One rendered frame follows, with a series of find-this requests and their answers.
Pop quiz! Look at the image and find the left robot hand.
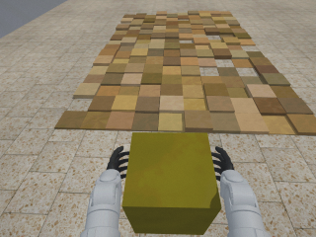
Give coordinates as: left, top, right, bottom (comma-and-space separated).
106, 146, 129, 179

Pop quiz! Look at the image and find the right robot hand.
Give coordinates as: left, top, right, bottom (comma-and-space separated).
211, 146, 235, 182

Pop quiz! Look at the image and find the left robot forearm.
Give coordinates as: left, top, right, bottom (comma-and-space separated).
80, 169, 122, 237

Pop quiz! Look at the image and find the right robot forearm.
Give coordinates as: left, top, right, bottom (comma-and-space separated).
220, 170, 271, 237

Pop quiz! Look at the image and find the carton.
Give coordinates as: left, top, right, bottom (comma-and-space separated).
121, 132, 222, 235

